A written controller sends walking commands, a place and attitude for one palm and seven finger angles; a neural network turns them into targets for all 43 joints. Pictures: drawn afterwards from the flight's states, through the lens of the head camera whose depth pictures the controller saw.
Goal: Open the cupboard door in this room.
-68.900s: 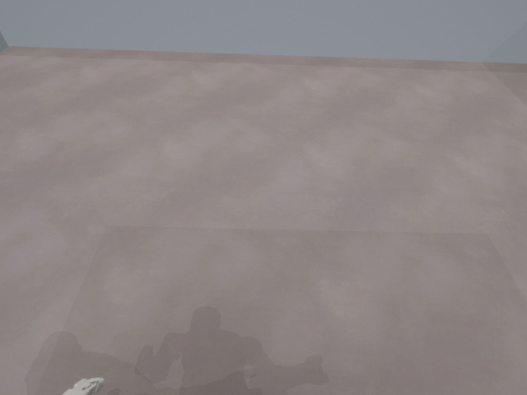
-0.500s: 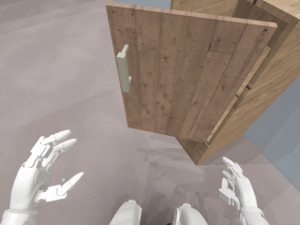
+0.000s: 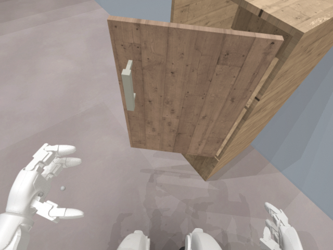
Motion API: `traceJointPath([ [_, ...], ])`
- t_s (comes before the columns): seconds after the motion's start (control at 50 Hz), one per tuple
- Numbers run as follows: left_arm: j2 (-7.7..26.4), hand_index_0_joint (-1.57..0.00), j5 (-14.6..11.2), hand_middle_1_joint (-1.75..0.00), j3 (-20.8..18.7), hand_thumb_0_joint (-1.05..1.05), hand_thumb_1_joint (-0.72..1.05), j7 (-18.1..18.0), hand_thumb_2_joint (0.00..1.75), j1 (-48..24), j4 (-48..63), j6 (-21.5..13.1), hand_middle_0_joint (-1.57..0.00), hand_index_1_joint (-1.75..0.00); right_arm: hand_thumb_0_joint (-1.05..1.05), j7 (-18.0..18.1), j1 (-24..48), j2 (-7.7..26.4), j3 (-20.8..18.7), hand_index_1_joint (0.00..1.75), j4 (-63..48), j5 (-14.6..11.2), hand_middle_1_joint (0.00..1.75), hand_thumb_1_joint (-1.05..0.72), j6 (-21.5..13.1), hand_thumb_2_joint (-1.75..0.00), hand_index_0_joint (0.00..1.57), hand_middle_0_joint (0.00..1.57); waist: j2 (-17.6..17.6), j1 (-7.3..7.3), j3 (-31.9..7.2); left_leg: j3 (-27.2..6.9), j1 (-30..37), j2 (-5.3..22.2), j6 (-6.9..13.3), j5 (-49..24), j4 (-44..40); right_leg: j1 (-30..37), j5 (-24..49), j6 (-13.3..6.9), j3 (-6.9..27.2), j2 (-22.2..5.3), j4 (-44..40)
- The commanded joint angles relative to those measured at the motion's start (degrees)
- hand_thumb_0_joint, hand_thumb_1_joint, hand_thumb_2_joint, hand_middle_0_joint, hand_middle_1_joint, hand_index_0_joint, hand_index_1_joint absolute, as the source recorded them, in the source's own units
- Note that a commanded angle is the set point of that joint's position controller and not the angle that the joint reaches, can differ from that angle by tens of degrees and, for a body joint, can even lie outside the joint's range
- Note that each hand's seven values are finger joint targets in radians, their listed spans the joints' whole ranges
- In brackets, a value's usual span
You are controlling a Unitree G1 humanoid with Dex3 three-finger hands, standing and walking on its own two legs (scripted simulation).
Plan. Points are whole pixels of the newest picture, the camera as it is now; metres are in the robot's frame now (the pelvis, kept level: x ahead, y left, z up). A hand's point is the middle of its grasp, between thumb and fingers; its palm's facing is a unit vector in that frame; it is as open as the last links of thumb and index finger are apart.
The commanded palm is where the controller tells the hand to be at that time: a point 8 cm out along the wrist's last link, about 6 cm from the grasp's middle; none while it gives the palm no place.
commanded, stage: raise the hand with hooked fingers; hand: left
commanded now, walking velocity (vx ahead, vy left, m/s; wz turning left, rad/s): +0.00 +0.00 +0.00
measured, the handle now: (130, 86) +0.52 +0.13 +0.05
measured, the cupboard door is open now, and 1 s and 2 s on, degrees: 47 47 47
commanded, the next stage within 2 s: move the hooked fingers beside the handle in 0.94 s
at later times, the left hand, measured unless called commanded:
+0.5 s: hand (26, 149) +0.30 +0.31 +0.08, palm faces -0.01 -1.00 -0.06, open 14.0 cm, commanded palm +0.27 +0.35 +0.08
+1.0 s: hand (41, 154) +0.29 +0.28 +0.08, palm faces -0.01 -1.00 -0.06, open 14.0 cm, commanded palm +0.27 +0.32 +0.08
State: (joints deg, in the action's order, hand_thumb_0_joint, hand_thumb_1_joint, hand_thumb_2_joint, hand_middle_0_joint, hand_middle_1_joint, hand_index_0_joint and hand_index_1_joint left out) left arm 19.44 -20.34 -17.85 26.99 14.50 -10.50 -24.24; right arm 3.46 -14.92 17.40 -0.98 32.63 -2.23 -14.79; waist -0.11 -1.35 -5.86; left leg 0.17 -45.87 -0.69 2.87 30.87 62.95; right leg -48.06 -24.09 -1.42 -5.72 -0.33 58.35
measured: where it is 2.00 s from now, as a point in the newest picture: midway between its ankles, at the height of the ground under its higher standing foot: outside the picture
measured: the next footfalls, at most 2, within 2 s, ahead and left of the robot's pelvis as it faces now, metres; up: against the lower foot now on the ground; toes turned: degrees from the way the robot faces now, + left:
none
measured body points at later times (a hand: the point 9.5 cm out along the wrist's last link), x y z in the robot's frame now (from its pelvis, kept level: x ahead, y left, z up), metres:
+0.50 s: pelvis +0.01 +0.03 +0.02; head +0.07 +0.05 +0.46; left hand +0.29 +0.36 +0.08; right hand +0.16 -0.22 -0.06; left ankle +0.00 +0.08 -0.66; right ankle +0.05 -0.11 -0.66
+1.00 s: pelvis +0.01 +0.00 +0.02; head +0.07 +0.01 +0.46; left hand +0.28 +0.33 +0.08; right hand +0.16 -0.25 -0.06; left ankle +0.00 +0.08 -0.66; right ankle +0.05 -0.11 -0.66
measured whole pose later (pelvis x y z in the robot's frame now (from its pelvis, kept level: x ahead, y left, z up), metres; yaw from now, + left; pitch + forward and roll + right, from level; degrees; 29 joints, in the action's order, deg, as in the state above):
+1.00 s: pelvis +0.01 +0.00 +0.02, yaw +0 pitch +13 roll -2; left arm 25.1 -21.4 -25.1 31.6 -0.4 -25.2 -18.8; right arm 2.7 -16.4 16.2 2.4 31.1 -1.9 -11.4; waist 1.4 -1.0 -6.3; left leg 0.2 -41.2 -0.9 2.8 28.4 56.6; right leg -43.4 -21.9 -1.3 -5.4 -0.2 52.3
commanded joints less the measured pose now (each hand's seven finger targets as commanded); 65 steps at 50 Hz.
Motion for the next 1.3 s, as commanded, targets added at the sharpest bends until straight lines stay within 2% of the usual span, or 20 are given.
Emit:
traceJointPath([
  [0.0,13.25,-0.3,-2.94,-1.18,-9.93,0.0,-0.48,-3.31,0.31,-6.0,11.84,-3.96,-0.3,-1.18,0.0,-0.17,1.26,6.4,-1.46,0.3,-8.39,0.03,0.3,-0.9,-2.54,-0.9,0.2,0.2,8.95,1.99,-13.63,-4.37,9.21,0.81,-3.21,-21.7,-14.17,12.42,7.62,-0.7,1.16,1.01,-6.63],
  [0.06,10.89,-0.3,-1.94,-1.2,-7.15,0.0,-0.5,-2.75,0.3,-7.1,5.77,0.14,-0.3,-1.2,0.0,-0.4,1.27,7.19,-1.39,0.3,-9.27,-0.3,0.3,-0.9,-1.2,-0.9,0.2,0.2,8.11,0.91,-8.9,-4.7,8.15,0.93,-3.81,-17.9,-15.71,9.57,5.27,-0.4,0.31,0.82,-7.7],
  [0.08,10.81,-0.3,-1.66,-1.2,-6.69,0.0,-0.5,-1.82,0.3,-7.17,2.33,1.91,-0.3,-1.2,0.0,-0.34,0.7,7.63,-1.32,0.3,-9.53,-0.39,0.3,-0.9,-0.75,-0.9,0.2,0.2,4.69,0.45,-7.74,-5.04,7.29,1.05,-3.65,-17.43,-16.13,9.87,5.23,-0.44,0.27,1.06,-8.24],
  [0.14,12.16,-0.3,-0.62,-1.2,-5.25,0.0,-0.5,0.73,0.3,-13.27,1.6,5.12,-0.3,-1.2,0.0,0.04,0.46,8.34,-1.1,0.3,-10.91,-0.92,0.3,-0.9,-0.28,-0.9,0.2,0.2,4.33,-0.33,-7.98,-5.3,7.45,1.1,-3.48,-13.72,-17.29,9.6,3.63,-0.24,0.68,1.03,-9.38],
  [0.22,16.5,-0.3,-1.51,-1.2,-8.54,0.0,-0.5,2.22,0.3,-23.35,4.45,3.61,-0.3,-1.2,0.0,0.77,-0.01,8.36,-0.76,0.3,-10.62,-0.46,0.3,-0.9,-0.53,-0.9,0.2,0.2,4.82,-0.07,-12.49,-6.41,11.84,1.36,-4.3,-18.34,-17.13,10.89,5.75,-0.78,0.86,1.61,-9.03],
  [0.26,18.26,-0.3,-1.71,-1.2,-10.29,0.0,-0.5,1.98,0.3,-25.62,5.84,1.45,-0.3,-1.2,0.0,0.86,-0.46,8.13,-0.65,0.3,-9.86,-0.07,0.3,-0.9,-1.02,-0.9,0.2,0.2,6.51,0.48,-14.91,-7.17,14.62,1.59,-5.17,-22.19,-16.97,10.76,6.96,-0.88,0.82,1.61,-8.44],
  [0.28,20.49,-0.3,-1.79,-1.2,-12.23,0.0,-0.5,1.71,0.3,-26.32,5.9,0.64,-0.3,-1.2,0.0,0.77,-0.65,8.21,-0.6,0.3,-9.41,0.2,0.3,-0.9,-1.14,-0.9,0.2,0.2,9.72,1.3,-15.65,-6.88,15.76,1.36,-5.73,-24.96,-16.49,10.75,7.89,-1.23,1.14,1.75,-7.96],
  [0.34,19.71,-0.3,-1.22,-1.2,-11.74,0.0,-0.5,2.22,0.3,-25.22,2.74,0.39,-0.3,-1.2,0.0,0.3,-1.45,8.12,-0.59,0.3,-8.36,0.27,0.3,-0.9,-0.95,-0.9,0.2,0.2,11.29,1.22,-16.23,-8.16,19.4,2.41,-6.91,-30.83,-16.93,8.99,8.43,-0.87,0.62,1.45,-7.95],
  [0.42,20.22,-0.3,-1.45,-1.2,-12.19,0.0,-0.5,4.86,0.3,-24.91,-6.22,4.53,-0.3,-1.2,0.0,0.55,-1.72,8.76,-0.62,0.3,-8.15,-0.27,0.3,-0.9,0.21,-0.9,0.2,0.2,6.81,0.86,-12.82,-6.91,14.85,2.07,-5.93,-29.0,-17.48,10.83,9.25,-0.71,0.46,1.26,-9.34],
  [0.48,17.97,-0.3,-2.35,-1.2,-10.55,0.0,-0.5,6.81,0.3,-23.67,-7.23,6.75,-0.3,-1.2,0.0,0.37,-1.69,8.92,-0.85,0.3,-9.29,-0.35,0.3,-0.9,0.21,-0.9,0.2,0.2,6.56,1.16,-13.5,-6.4,14.84,1.81,-5.57,-30.52,-17.46,11.74,10.6,-0.76,0.51,1.14,-9.83],
  [0.6,20.66,-0.3,-2.35,-1.2,-12.72,0.0,-0.5,4.81,0.3,-24.34,-0.74,2.81,-0.3,-1.2,0.0,-0.74,-3.31,8.87,-1.49,0.3,-9.4,0.38,0.3,-0.9,0.02,-0.9,0.2,0.2,6.16,1.21,-17.56,-6.26,17.4,1.99,-5.88,-35.62,-16.1,12.13,13.21,-0.61,0.87,1.76,-9.32],
  [0.68,22.14,-0.3,-2.33,-1.2,-14.66,0.0,-0.5,3.36,0.3,-25.28,-1.63,0.97,-0.3,-1.2,0.0,-0.67,-3.05,8.78,-1.4,0.3,-8.88,0.57,0.3,-0.9,0.36,-0.9,0.2,0.2,7.08,1.2,-15.38,-5.37,14.58,1.58,-5.45,-31.42,-15.96,12.42,12.08,-0.82,1.22,1.59,-9.16],
  [0.74,21.1,-0.3,-1.65,-1.2,-13.18,0.0,-0.5,3.53,0.3,-24.49,-1.21,1.09,-0.3,-1.2,0.0,-0.66,-2.77,8.36,-1.29,0.3,-9.03,0.28,0.3,-0.9,0.56,-0.9,0.2,0.2,10.36,1.19,-16.54,-5.09,15.69,1.61,-5.23,-30.93,-16.22,12.59,11.48,-0.68,1.5,1.21,-9.59],
  [0.8,20.81,-0.3,-1.69,-1.2,-12.55,0.0,-0.5,4.13,0.3,-23.56,-0.94,1.81,-0.3,-1.2,0.0,-0.52,-2.64,8.14,-1.14,0.3,-9.17,0.14,0.3,-0.9,0.58,-0.9,0.2,0.2,9.5,0.96,-17.2,-4.48,15.16,1.43,-4.46,-30.3,-16.07,14.45,12.67,-0.62,1.91,1.27,-10.28],
  [0.98,20.13,-0.3,-3.0,-1.2,-12.59,0.0,-0.5,4.72,0.3,-25.47,-5.64,2.43,-0.3,-1.2,0.0,0.46,-1.2,7.99,-0.53,0.3,-9.04,-0.26,0.3,-0.9,0.51,-0.9,0.2,0.2,2.81,-0.02,-12.67,-2.64,7.26,0.34,-2.02,-17.06,-15.57,16.61,8.21,-0.38,3.96,0.84,-12.42],
  [1.02,19.5,-0.3,-2.66,-1.2,-11.84,0.0,-0.5,4.95,0.3,-25.75,-5.11,2.18,-0.3,-1.2,0.0,0.52,-1.16,7.77,-0.51,0.3,-9.21,-0.38,0.3,-0.9,0.4,-0.9,0.2,0.2,3.97,0.14,-13.85,-2.38,7.59,0.22,-1.87,-17.87,-15.45,17.3,9.38,-0.26,4.24,0.65,-12.19],
  [1.06,18.59,-0.3,-1.91,-1.2,-9.42,0.0,-0.5,4.79,0.3,-30.88,-4.14,1.79,-0.3,-1.2,0.0,0.78,-1.07,7.67,-0.35,0.3,-8.72,-0.36,0.3,-0.9,0.26,-0.9,0.2,0.2,5.13,-0.95,-13.56,-2.48,7.89,0.37,-1.74,-16.67,-15.12,15.78,8.38,-0.14,4.25,0.56,-12.05],
  [1.16,22.93,-0.3,-0.84,-1.2,-12.29,0.0,-0.5,3.78,0.3,-37.18,-8.98,1.17,-0.3,-1.2,0.0,1.6,-1.85,7.95,-0.09,0.3,-7.2,-0.34,0.3,-0.9,0.68,-0.9,0.2,0.2,2.39,-1.52,-13.31,-2.01,4.4,0.43,-1.29,-13.55,-13.68,16.3,4.82,0.15,6.15,0.29,-12.58],
  [1.22,23.75,-0.3,-0.44,-1.2,-12.57,0.0,-0.5,3.84,0.3,-39.71,-11.1,1.11,-0.3,-1.2,0.0,1.59,-1.65,7.63,0.17,0.3,-7.05,-0.41,0.3,-0.9,0.99,-0.9,0.2,0.2,5.73,-0.82,-14.48,-1.68,4.42,0.31,-1.47,-13.71,-13.82,17.26,5.04,-0.13,6.72,0.04,-12.34],
  [1.28,24.59,-0.3,-0.14,-1.2,-12.68,0.0,-0.5,4.19,0.3,-39.23,-12.48,1.61,-0.3,-1.2,0.0,1.38,-2.37,7.77,0.11,0.3,-7.17,-0.36,0.3,-0.9,1.33,-0.9,0.2,0.2,5.83,-0.31,-17.54,-1.39,4.48,0.42,-1.36,-16.56,-13.39,19.67,8.68,-0.23,7.07,0.07,-11.73],
])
